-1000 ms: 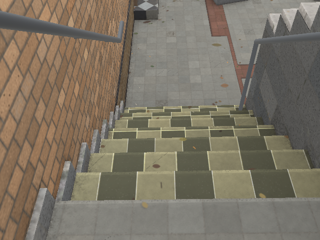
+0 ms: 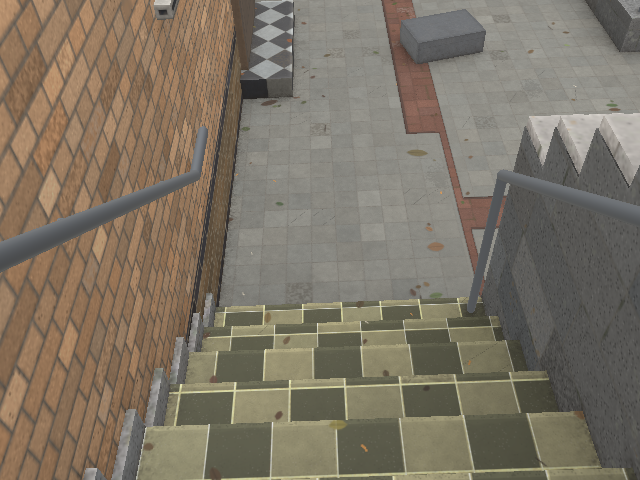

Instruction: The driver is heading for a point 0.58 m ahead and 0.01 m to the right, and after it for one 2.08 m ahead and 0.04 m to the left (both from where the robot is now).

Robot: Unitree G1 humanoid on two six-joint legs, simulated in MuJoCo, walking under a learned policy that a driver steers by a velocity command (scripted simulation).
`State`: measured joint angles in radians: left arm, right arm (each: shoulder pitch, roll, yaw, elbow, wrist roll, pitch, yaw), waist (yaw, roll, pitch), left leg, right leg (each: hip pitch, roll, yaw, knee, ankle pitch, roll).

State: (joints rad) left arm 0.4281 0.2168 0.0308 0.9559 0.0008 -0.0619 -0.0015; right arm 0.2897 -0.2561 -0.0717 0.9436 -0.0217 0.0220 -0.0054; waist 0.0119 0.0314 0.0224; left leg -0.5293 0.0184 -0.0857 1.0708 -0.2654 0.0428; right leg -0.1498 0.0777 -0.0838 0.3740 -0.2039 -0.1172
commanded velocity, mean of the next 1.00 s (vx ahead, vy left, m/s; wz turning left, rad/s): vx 0.46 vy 0.00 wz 0.00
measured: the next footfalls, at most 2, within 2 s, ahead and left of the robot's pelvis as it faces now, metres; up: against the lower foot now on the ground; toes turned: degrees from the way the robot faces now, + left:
left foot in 0.48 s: +0.31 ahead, +0.12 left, -0.19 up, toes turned +2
right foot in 0.98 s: +0.58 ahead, -0.07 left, -0.38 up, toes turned -3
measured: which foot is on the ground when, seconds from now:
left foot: up 0.00-0.46, down 0.48-1.00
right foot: down 0.00-0.48, up 0.50-0.96, down 0.98-1.00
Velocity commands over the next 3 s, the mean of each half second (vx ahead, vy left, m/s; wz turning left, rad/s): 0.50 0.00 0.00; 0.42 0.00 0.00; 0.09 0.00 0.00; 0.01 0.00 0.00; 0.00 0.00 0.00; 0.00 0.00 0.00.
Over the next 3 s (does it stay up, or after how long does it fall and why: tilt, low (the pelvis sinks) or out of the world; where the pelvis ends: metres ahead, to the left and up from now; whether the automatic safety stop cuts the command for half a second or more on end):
stays up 0.56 0.05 -0.37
